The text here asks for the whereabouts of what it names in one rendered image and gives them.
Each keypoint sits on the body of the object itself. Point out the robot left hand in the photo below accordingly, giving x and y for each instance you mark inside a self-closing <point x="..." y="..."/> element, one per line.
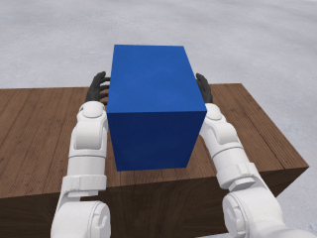
<point x="93" y="93"/>

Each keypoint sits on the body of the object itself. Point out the pedestal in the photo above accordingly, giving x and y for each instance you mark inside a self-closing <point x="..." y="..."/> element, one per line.
<point x="35" y="133"/>

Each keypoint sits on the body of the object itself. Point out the right robot forearm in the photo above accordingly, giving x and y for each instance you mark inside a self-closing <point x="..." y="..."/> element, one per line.
<point x="234" y="170"/>

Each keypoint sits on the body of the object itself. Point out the left robot forearm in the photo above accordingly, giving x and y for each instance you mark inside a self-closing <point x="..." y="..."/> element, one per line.
<point x="87" y="154"/>

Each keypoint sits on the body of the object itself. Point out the robot left upper arm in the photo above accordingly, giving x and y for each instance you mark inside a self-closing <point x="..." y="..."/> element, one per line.
<point x="82" y="219"/>

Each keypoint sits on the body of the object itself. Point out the robot right hand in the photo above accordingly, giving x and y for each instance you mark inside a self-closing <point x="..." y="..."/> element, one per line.
<point x="204" y="88"/>

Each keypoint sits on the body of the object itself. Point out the robot right upper arm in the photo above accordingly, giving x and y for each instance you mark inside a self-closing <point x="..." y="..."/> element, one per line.
<point x="254" y="213"/>

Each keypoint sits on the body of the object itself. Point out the carton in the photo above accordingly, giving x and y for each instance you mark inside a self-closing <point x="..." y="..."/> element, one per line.
<point x="155" y="109"/>

